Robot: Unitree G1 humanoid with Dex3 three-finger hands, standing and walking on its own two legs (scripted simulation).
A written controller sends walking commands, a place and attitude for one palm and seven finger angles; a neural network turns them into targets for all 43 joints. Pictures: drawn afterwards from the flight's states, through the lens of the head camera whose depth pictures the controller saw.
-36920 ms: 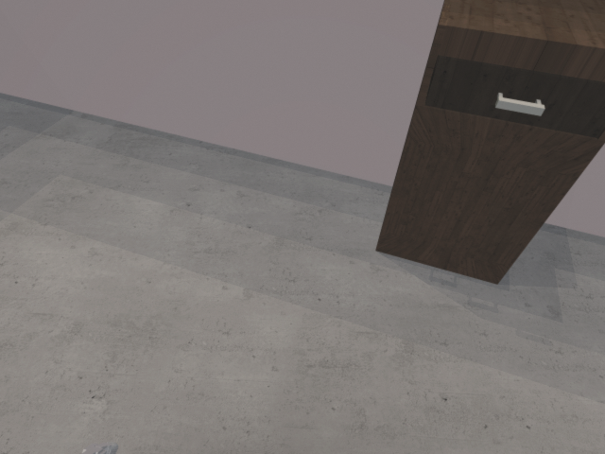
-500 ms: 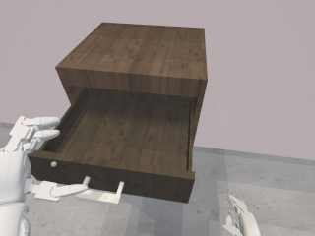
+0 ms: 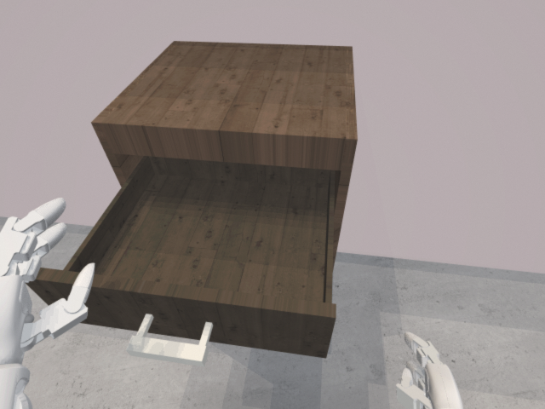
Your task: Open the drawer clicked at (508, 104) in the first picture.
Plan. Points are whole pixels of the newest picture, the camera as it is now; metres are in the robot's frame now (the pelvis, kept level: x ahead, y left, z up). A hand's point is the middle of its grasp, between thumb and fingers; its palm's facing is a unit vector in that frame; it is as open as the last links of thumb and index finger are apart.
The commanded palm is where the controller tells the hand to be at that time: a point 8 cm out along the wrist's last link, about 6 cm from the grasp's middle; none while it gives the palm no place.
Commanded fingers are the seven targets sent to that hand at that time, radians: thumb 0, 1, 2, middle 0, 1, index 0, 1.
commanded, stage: draw the hand back to the body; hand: left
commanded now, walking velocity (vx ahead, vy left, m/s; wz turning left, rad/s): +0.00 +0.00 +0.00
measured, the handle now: (172, 337) +0.21 +0.18 +0.00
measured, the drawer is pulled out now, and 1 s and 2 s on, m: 0.30 0.30 0.30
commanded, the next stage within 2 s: step back with the hand held close in 0.22 s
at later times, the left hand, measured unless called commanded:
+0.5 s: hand (73, 287) +0.19 +0.24 +0.17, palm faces +0.40 -0.80 -0.45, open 7.4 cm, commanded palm +0.12 +0.28 +0.19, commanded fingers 0.00 0.90 0.90 -0.20 -0.30 -0.20 -0.30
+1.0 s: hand (48, 342) +0.13 +0.24 +0.17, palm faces +0.41 -0.79 -0.45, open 7.4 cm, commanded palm +0.08 +0.28 +0.19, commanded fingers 0.00 0.90 0.90 -0.20 -0.30 -0.20 -0.30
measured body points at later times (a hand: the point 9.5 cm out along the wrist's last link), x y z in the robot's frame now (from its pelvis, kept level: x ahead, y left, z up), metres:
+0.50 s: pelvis -0.01 +0.00 +0.00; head +0.00 -0.02 +0.45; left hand +0.16 +0.28 +0.20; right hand +0.18 -0.23 -0.08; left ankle -0.04 +0.11 -0.74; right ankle +0.00 -0.09 -0.74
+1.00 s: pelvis -0.06 +0.00 -0.02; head -0.05 +0.00 +0.43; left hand +0.10 +0.28 +0.19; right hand +0.12 -0.22 -0.09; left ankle -0.04 +0.11 -0.74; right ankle +0.00 -0.10 -0.74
